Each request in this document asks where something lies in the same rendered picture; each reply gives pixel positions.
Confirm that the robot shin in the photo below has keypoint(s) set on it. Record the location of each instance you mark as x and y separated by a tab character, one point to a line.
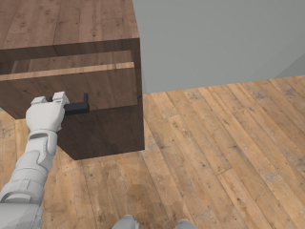
128	217
183	221

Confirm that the left robot hand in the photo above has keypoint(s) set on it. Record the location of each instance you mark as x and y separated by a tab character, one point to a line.
44	115

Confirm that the drawer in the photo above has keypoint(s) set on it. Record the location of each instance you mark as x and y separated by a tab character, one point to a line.
107	77

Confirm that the left robot upper arm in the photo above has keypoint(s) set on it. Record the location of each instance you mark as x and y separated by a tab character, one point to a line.
21	216

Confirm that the handle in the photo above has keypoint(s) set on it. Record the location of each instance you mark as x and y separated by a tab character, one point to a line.
76	108

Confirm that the right robot shin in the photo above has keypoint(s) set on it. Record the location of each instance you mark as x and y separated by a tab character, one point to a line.
183	221

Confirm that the left robot shin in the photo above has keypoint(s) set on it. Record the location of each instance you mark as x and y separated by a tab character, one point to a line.
128	217

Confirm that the robot left forearm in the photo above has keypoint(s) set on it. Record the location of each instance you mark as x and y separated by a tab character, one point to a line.
26	185

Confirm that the cabinet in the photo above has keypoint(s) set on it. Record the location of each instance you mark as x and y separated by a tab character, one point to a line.
34	29

